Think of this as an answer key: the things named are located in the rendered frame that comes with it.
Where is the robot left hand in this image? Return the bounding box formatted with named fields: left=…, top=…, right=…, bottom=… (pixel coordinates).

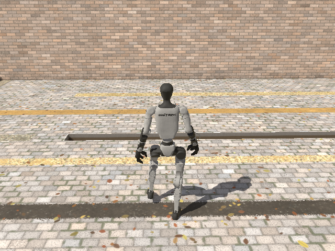
left=135, top=150, right=147, bottom=164

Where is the right robot upper arm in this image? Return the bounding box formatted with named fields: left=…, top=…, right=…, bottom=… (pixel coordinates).
left=178, top=105, right=193, bottom=133

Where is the robot torso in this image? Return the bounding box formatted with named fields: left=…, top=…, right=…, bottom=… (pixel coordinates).
left=155, top=103, right=179, bottom=157

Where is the right robot forearm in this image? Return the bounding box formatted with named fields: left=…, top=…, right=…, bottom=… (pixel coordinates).
left=187, top=126, right=198, bottom=146

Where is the left robot forearm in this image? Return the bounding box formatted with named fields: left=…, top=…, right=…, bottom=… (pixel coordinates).
left=137, top=128, right=148, bottom=152

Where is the left robot foot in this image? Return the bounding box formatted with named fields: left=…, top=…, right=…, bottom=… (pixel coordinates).
left=147, top=189, right=154, bottom=199

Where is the robot right hand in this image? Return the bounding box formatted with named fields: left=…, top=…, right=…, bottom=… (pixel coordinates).
left=187, top=144, right=199, bottom=156

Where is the left robot upper arm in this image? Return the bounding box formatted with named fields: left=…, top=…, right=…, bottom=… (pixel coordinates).
left=143, top=106, right=156, bottom=135

